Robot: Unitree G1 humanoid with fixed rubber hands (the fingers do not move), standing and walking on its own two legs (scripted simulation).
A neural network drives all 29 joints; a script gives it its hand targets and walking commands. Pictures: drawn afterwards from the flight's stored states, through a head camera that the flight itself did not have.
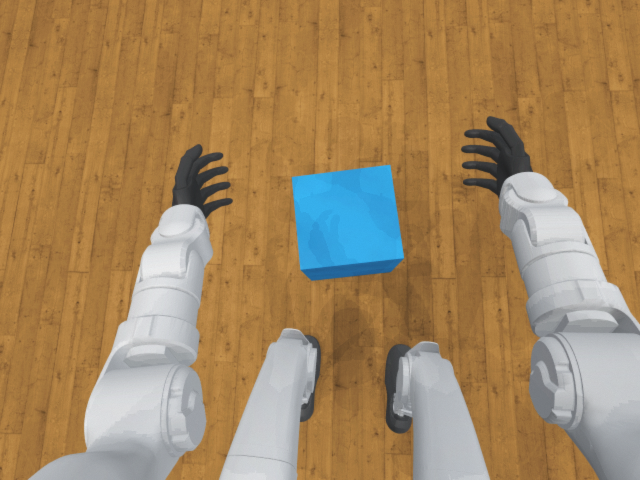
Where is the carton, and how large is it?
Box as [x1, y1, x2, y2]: [292, 165, 403, 280]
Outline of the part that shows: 389,165 292,177 300,269 311,280 390,271 403,258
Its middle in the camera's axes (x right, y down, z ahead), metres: +0.07 -0.02 +0.93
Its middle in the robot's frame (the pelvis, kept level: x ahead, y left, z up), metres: +0.49 +0.04 -0.53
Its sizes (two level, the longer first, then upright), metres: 0.210 0.200 0.250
